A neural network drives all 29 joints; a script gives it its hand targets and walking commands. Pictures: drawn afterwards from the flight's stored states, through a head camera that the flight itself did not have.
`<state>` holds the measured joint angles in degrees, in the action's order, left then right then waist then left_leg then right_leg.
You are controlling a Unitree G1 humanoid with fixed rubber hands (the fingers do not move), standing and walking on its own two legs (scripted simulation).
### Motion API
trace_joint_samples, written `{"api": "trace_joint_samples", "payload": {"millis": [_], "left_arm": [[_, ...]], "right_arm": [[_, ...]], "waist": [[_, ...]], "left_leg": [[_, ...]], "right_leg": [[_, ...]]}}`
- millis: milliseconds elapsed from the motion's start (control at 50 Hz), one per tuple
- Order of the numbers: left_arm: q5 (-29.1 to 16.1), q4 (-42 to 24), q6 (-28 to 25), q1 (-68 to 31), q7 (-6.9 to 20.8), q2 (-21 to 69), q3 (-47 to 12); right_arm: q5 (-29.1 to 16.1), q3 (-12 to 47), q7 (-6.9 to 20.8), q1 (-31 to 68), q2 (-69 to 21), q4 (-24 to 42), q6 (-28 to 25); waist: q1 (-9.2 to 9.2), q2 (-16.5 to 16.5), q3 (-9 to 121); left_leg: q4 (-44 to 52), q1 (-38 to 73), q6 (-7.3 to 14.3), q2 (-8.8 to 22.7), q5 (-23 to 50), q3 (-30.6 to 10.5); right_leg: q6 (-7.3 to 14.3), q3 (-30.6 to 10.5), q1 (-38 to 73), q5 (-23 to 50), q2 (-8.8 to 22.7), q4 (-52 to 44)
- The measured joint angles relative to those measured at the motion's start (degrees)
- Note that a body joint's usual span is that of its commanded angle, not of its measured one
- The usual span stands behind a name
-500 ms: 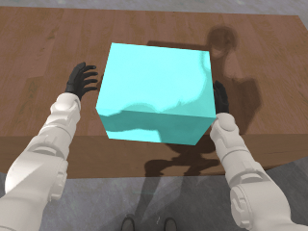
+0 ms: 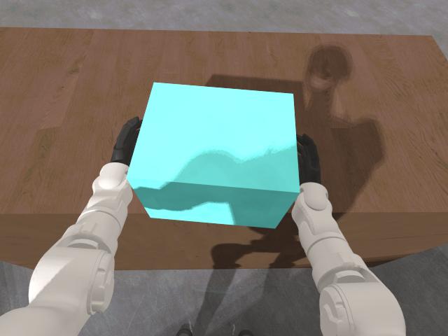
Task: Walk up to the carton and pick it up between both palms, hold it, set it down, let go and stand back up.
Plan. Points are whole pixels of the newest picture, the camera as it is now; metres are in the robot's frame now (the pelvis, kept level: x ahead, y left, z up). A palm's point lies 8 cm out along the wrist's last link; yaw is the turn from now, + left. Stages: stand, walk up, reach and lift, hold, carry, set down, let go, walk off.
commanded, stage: reach and lift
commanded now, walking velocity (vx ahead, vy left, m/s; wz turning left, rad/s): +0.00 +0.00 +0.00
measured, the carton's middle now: (217, 159) +0.43 +0.02 +0.01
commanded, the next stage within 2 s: none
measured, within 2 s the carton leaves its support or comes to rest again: leaves its support in 0.94 s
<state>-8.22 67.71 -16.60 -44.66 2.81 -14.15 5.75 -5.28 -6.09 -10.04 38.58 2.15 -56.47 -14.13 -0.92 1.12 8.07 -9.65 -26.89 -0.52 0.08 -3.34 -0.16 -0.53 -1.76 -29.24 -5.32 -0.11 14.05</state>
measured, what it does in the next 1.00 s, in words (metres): stands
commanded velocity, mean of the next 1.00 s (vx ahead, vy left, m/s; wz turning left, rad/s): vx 0.00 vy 0.00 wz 0.00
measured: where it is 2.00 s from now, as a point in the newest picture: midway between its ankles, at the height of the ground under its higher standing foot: outside the picture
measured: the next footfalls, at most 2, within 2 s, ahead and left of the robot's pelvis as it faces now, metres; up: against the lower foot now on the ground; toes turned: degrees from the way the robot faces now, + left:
none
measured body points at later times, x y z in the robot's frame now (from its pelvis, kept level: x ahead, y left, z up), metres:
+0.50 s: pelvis +0.01 +0.02 +0.00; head +0.12 +0.03 +0.44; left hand +0.45 +0.20 +0.01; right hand +0.41 -0.14 +0.00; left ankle -0.02 +0.13 -0.75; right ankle -0.01 -0.12 -0.75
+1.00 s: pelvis +0.01 +0.01 +0.00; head +0.10 +0.02 +0.44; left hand +0.44 +0.21 +0.02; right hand +0.42 -0.14 +0.01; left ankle -0.02 +0.13 -0.75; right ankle -0.01 -0.12 -0.75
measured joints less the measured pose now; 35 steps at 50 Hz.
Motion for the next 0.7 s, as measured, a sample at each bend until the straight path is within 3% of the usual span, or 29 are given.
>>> {"api": "trace_joint_samples", "payload": {"millis": [80,180,460,560,700], "left_arm": [[1.1,1.2,-0.7,-2.3,-0.4,-0.5,1.2],[3.1,2.5,0.8,-4.8,-1.0,-0.7,2.8],[11.3,-1.9,1.3,-0.7,0.1,4.1,9.5],[12.2,-4.4,2.0,1.2,-0.8,5.1,8.9],[9.6,-6.2,2.5,2.5,-2.1,4.8,5.4]], "right_arm": [[1.8,-0.9,-2.0,1.4,-1.0,1.0,-0.4],[3.7,-2.5,-2.4,2.9,-1.6,0.9,1.2],[13.0,-13.3,2.1,-3.8,-5.4,7.0,1.2],[13.5,-13.7,2.6,-5.3,-5.4,7.8,1.2],[10.3,-11.3,2.4,-6.3,-4.5,8.3,1.1]], "waist": [[-0.42,0.3,0.0],[-0.65,0.8,1.5],[-0.13,1.0,3.5],[-0.16,1.1,3.3],[0.15,1.0,2.2]], "left_leg": [[0.4,-2.3,0.0,-0.1,1.1,0.1],[1.5,-4.1,0.2,-0.2,2.2,0.7],[10.1,1.1,1.3,-0.9,5.4,0.5],[10.6,2.7,1.5,-1.2,5.1,0.4],[9.4,3.6,1.6,-1.3,4.0,0.6]], "right_leg": [[0.0,-0.2,-2.6,0.9,0.1,0.2],[-0.1,-0.7,-4.6,2.0,0.2,-0.8],[-0.9,-0.6,1.6,5.9,1.1,-11.2],[-1.0,-0.4,3.3,5.8,1.4,-12.1],[-1.1,-0.6,4.4,4.9,1.5,-11.2]]}}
